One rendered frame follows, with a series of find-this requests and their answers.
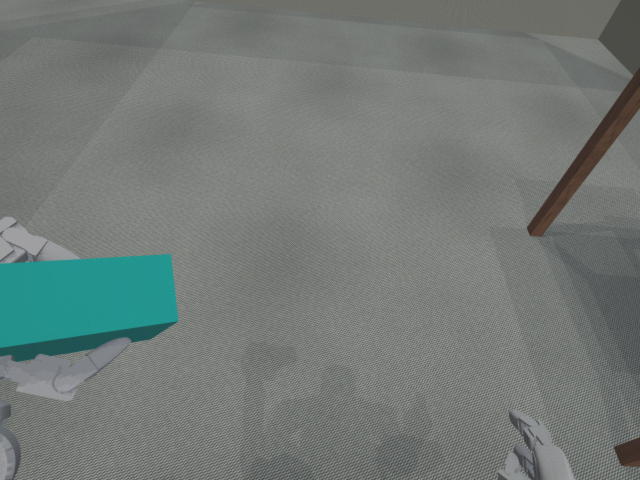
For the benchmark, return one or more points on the sponge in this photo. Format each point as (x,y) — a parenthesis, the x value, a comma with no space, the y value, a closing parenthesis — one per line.
(66,306)

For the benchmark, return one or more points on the right robot hand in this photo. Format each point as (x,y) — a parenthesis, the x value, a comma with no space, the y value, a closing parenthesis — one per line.
(546,462)

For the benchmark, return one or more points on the left robot forearm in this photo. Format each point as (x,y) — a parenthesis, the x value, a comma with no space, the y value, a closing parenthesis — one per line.
(10,452)

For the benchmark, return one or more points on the left robot hand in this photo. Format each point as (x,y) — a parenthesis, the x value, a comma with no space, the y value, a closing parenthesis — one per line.
(48,376)

